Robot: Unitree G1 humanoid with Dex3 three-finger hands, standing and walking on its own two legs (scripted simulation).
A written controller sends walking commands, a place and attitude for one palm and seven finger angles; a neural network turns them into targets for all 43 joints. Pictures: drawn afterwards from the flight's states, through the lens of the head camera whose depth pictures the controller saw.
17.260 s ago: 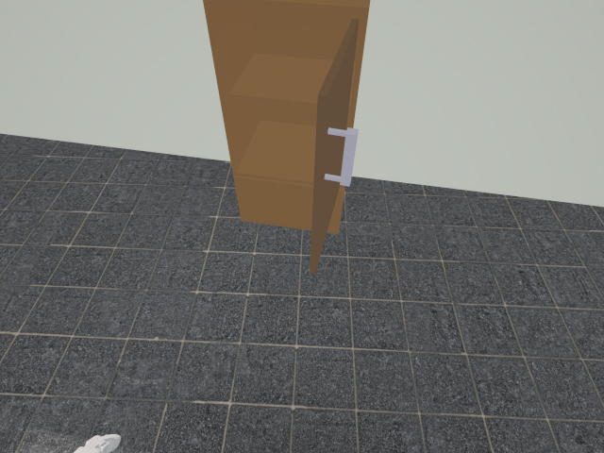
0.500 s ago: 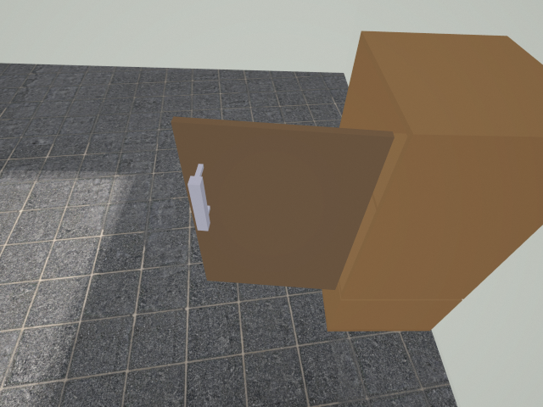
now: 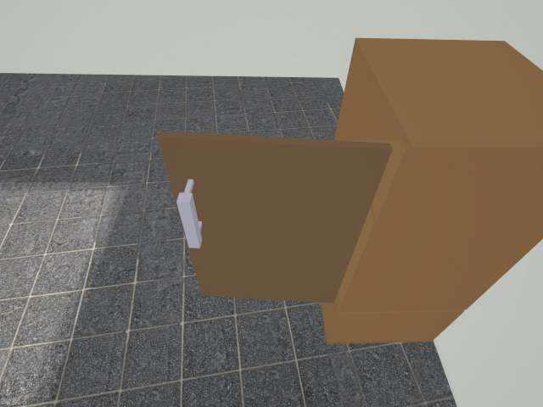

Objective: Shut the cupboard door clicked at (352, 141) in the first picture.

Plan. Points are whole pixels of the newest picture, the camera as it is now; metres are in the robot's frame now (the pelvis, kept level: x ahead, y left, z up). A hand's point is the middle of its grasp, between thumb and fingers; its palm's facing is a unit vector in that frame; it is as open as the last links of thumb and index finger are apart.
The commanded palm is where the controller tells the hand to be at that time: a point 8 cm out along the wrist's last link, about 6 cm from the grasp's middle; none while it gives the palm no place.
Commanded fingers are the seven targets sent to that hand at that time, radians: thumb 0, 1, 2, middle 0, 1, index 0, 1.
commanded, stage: come to a stop and stand still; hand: left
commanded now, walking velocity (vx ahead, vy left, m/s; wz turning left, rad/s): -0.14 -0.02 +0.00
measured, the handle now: (192, 214) +0.48 +0.19 -0.04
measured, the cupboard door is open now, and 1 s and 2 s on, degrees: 85 85 85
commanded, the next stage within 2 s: look again from close up in 1.62 s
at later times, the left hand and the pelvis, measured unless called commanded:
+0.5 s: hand out of the picture +0.04 +0.21 -0.17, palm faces +0.05 -0.96 -0.27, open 7.4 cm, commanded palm none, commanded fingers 0.00 0.90 0.90 -0.20 -0.30 -0.20 -0.30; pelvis +0.00 +0.01 +0.00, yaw +1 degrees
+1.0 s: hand out of the picture -0.01 +0.17 -0.16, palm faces +0.00 -0.97 -0.24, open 7.4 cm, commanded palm none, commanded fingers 0.00 0.90 0.90 -0.20 -0.30 -0.20 -0.30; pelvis -0.02 -0.01 +0.01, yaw +1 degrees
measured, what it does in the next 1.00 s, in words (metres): stands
